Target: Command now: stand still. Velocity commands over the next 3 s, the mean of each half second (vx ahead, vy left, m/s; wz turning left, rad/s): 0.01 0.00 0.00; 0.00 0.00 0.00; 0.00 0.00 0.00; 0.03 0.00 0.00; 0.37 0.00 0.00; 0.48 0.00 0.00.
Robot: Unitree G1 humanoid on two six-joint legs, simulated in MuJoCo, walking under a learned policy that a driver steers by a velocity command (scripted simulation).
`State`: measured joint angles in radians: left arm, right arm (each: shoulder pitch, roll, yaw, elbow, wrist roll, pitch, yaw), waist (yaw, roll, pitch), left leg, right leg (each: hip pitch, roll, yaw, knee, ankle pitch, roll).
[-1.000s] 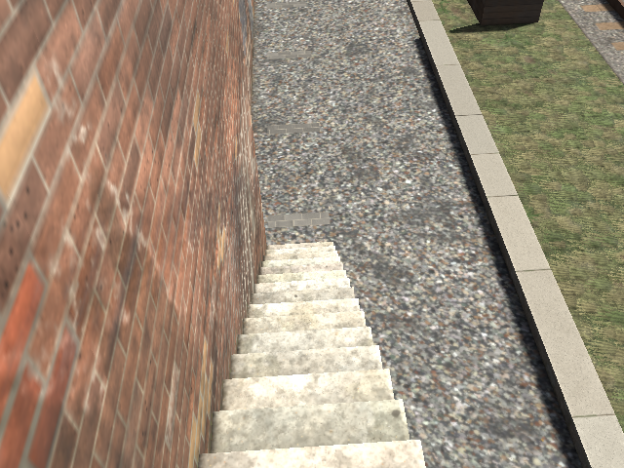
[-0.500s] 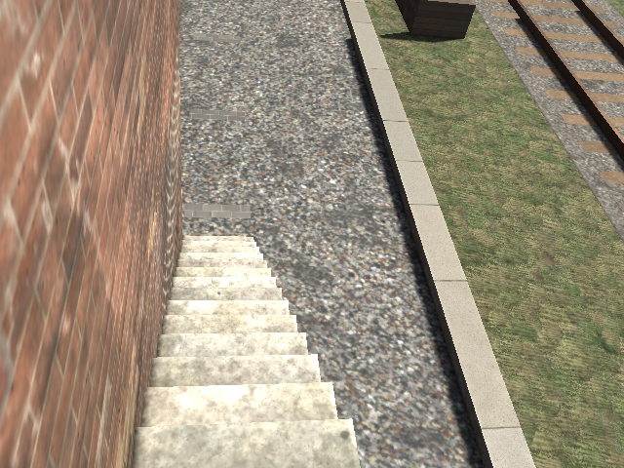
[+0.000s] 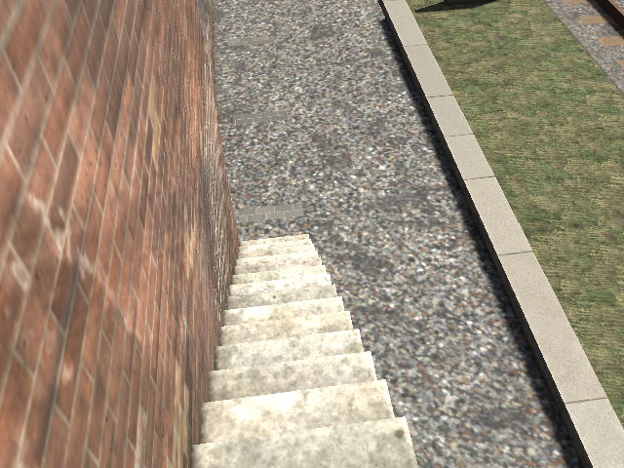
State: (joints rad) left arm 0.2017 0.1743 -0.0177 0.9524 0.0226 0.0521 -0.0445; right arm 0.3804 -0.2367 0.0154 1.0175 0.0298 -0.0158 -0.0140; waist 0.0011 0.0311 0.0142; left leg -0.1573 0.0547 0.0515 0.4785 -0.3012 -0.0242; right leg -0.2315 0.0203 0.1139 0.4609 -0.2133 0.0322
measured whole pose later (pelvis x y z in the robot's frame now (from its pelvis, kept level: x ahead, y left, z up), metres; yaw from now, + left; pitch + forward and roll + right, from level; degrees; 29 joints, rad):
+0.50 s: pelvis +0.01 -0.01 +0.00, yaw -2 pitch -1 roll +0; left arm 0.22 0.19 -0.02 0.86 0.03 0.05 -0.03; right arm 0.31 -0.22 0.00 1.04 0.03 -0.01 0.00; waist 0.01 0.01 0.03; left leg -0.12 0.06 0.09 0.44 -0.29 -0.04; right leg -0.23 0.03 0.14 0.47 -0.22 0.02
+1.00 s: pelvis +0.01 +0.01 +0.00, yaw -1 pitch -1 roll +0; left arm 0.21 0.19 -0.02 0.91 0.03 0.06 -0.04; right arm 0.34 -0.20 0.01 1.04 0.04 -0.03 0.00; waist 0.01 -0.01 0.02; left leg -0.13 0.05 0.08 0.45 -0.30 -0.01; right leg -0.21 0.00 0.13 0.43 -0.21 0.05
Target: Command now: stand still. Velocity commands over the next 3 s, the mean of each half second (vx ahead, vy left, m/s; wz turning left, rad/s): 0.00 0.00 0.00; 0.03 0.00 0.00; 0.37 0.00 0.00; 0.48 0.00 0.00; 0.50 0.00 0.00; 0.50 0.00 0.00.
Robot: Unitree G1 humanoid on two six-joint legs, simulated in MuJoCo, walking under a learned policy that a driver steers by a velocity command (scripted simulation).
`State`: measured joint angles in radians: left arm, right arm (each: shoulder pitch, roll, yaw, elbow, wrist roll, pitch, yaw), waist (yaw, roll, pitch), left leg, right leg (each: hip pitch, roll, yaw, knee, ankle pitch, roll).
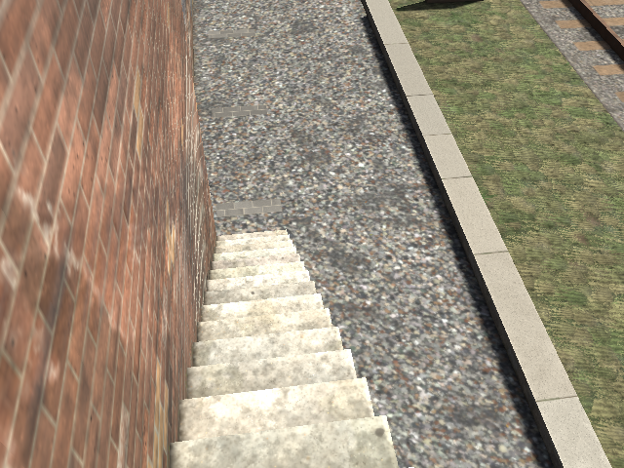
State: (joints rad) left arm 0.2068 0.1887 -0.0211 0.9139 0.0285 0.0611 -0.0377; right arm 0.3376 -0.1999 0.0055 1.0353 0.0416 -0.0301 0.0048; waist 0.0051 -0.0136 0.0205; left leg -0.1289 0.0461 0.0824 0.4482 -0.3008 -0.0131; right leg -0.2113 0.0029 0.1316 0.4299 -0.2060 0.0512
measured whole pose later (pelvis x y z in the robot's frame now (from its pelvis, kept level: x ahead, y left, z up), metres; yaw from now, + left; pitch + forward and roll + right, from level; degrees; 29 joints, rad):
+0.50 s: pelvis +0.00 +0.01 +0.00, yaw +0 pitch -1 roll -1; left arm 0.18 0.19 0.00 0.96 0.02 0.07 -0.04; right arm 0.39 -0.17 0.04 1.02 0.03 -0.03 -0.01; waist -0.01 -0.01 0.01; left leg -0.14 0.04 0.08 0.46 -0.31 0.00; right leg -0.21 -0.01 0.13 0.41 -0.20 0.07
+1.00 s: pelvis +0.01 +0.01 +0.00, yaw +1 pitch +0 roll -1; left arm 0.22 0.17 -0.01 0.96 0.03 0.08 -0.02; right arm 0.39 -0.18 0.02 1.02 0.03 -0.02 -0.01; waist -0.01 0.00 -0.02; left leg -0.16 0.05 0.07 0.48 -0.33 0.00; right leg -0.22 0.00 0.11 0.45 -0.23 0.04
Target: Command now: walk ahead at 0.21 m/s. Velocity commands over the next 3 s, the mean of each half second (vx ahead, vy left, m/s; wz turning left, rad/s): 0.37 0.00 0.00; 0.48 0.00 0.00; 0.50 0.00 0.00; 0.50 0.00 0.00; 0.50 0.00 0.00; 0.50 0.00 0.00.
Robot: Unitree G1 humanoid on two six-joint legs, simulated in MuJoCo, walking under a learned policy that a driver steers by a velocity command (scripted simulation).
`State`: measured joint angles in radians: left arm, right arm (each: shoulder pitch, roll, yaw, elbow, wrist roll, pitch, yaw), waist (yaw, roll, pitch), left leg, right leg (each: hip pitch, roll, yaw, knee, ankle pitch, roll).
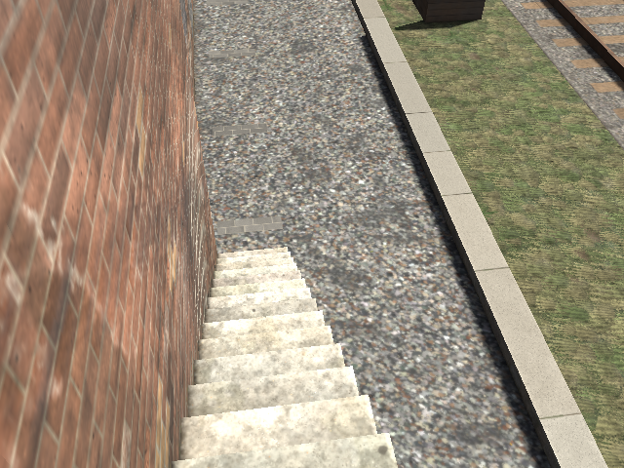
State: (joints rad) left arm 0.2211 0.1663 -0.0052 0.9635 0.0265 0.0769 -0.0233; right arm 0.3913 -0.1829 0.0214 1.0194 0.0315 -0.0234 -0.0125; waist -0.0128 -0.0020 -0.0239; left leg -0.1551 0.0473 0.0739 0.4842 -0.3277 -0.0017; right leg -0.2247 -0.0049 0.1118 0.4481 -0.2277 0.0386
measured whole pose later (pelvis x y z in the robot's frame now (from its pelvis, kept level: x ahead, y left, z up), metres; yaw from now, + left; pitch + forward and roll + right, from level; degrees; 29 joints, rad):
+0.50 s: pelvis +0.12 -0.01 -0.03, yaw -2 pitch +0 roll -2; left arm 0.34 0.22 0.03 0.99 0.06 0.01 0.02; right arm 0.39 -0.26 -0.05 1.06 0.03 -0.06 -0.03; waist -0.02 0.02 -0.03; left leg -0.10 0.05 0.08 0.69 -0.58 0.01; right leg -0.35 0.04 0.04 1.00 -0.62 -0.03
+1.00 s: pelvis +0.26 -0.02 -0.23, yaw +1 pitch -2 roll +0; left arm 0.48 0.21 0.01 1.06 0.05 -0.07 -0.03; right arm 0.23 -0.22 -0.10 1.00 -0.02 -0.01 -0.03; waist 0.03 0.01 -0.02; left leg -0.78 -0.01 -0.14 1.30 -0.08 -0.04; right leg -0.34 -0.02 -0.05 0.84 -0.47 -0.02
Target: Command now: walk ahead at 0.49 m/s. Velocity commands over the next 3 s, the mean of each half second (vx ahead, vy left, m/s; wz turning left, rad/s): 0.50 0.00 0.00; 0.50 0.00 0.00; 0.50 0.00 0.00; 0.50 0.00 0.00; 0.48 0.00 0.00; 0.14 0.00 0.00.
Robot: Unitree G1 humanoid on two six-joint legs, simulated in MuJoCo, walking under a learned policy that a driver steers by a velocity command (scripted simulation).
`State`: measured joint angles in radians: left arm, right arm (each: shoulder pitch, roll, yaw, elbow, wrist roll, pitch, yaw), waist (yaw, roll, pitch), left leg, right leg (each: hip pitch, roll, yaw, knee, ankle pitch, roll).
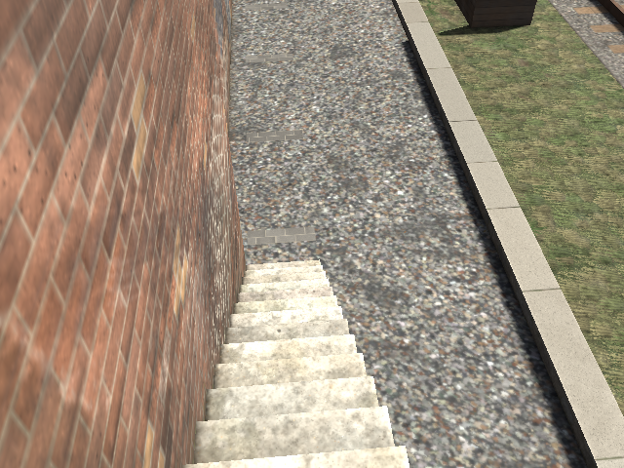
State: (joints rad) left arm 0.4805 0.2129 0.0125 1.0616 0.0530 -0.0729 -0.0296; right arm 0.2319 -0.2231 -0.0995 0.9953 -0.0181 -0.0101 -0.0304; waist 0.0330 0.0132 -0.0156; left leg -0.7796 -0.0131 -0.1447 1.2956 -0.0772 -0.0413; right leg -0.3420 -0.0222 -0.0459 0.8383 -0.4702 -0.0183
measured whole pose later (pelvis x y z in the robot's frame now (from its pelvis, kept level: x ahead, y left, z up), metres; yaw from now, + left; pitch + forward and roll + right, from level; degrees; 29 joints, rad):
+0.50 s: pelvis +0.18 +0.12 -0.18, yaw +0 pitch -4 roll -5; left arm 0.27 0.20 0.02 1.05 0.04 0.08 -0.01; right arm 0.65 -0.16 0.03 1.09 0.07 -0.05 -0.04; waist -0.02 -0.12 0.00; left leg -0.28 0.08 -0.02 0.76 -0.42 0.00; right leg -0.83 0.12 0.15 1.53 -0.18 0.02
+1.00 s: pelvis +0.41 +0.02 -0.36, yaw -2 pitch +1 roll +3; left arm 0.16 0.19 0.02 0.94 0.00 -0.04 -0.05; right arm 0.46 -0.24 -0.08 1.03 0.04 -0.04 -0.05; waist -0.08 0.02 0.02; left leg -0.54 -0.01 -0.10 1.97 -0.79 0.09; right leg -0.39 -0.04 0.04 0.58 -0.18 -0.01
